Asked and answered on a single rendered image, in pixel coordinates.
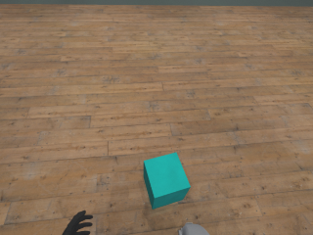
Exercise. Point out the left robot hand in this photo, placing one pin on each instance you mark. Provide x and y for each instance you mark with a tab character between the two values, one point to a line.
74	224

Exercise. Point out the carton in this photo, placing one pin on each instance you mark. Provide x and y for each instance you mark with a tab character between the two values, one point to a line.
165	180

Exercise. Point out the robot right thigh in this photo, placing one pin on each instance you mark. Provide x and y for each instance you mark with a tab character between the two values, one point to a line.
192	229

